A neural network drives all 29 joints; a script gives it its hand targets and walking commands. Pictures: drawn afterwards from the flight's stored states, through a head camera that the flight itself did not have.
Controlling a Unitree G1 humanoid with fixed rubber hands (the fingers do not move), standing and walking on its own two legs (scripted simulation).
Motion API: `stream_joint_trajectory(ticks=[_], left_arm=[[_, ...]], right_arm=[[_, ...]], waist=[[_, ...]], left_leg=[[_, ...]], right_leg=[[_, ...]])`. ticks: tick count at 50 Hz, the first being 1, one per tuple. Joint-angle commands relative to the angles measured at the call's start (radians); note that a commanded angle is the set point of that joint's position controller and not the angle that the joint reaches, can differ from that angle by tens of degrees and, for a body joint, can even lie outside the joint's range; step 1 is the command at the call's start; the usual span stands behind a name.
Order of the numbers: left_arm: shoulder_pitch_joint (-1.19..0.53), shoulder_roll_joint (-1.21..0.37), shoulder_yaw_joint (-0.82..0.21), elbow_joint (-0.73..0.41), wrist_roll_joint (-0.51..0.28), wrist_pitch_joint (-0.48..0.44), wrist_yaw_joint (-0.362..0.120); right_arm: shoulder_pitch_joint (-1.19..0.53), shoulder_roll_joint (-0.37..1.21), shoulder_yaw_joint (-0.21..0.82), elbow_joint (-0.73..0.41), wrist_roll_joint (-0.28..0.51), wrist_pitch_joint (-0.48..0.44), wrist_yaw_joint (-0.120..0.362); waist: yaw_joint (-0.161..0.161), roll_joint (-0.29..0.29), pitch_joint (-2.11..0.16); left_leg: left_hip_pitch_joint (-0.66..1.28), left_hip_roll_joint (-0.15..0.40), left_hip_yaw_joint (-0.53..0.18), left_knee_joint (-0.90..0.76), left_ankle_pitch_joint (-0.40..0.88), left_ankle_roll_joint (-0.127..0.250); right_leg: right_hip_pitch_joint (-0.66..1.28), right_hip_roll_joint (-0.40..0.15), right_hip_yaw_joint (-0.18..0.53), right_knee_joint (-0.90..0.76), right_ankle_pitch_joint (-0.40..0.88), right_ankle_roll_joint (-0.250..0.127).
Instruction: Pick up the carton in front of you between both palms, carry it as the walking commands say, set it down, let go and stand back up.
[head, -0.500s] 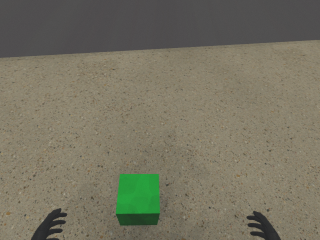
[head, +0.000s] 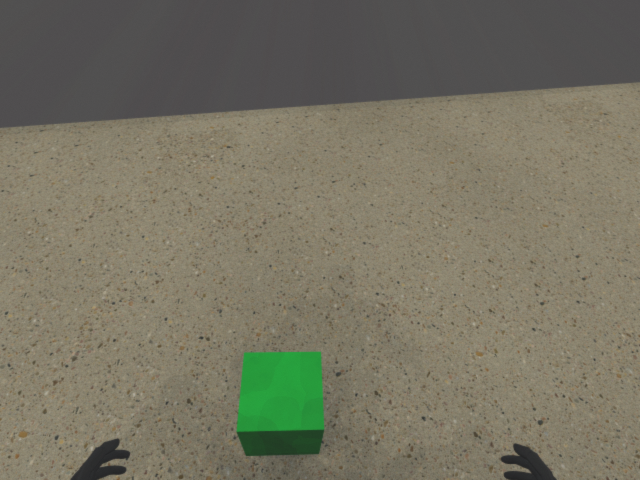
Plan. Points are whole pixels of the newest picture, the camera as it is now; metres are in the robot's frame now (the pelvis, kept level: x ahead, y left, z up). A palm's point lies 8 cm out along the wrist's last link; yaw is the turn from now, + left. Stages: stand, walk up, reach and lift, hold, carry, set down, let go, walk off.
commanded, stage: stand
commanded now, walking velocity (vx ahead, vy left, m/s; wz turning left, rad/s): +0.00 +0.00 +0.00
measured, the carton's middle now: (282, 404) +0.41 +0.07 -0.65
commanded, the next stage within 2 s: none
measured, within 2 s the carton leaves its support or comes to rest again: neither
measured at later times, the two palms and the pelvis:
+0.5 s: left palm out of the picture +0.08 +0.30 -0.10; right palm out of the picture +0.08 -0.31 -0.10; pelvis -0.01 +0.00 +0.00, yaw +0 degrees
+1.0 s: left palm out of the picture +0.07 +0.30 -0.10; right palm out of the picture +0.08 -0.31 -0.10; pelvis -0.02 -0.01 +0.01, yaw +1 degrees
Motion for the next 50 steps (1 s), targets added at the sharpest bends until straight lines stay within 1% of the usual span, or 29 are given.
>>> stream_joint_trajectory(ticks=[1,21,50], left_arm=[[-0.020,0.146,0.032,-0.040,-0.001,-0.014,0.003],[-0.037,0.171,0.025,0.059,-0.006,-0.020,-0.004],[-0.076,0.193,0.020,0.141,-0.013,-0.022,-0.010]], right_arm=[[-0.035,-0.166,-0.032,-0.039,0.002,-0.012,-0.003],[-0.042,-0.191,-0.019,0.041,0.010,-0.015,0.005],[-0.060,-0.213,-0.011,0.100,0.018,-0.017,0.007]], waist=[[0.000,0.022,-0.036],[-0.002,0.023,-0.013],[-0.003,0.026,-0.018]], left_leg=[[0.071,0.110,-0.093,-0.064,0.262,0.008],[0.069,0.119,-0.108,-0.109,0.202,0.012],[0.075,0.127,-0.124,-0.131,0.231,0.015]], right_leg=[[-0.062,-0.079,0.044,-0.064,0.238,-0.022],[-0.053,-0.091,0.055,-0.113,0.192,-0.031],[-0.027,-0.102,0.047,-0.141,0.201,-0.033]])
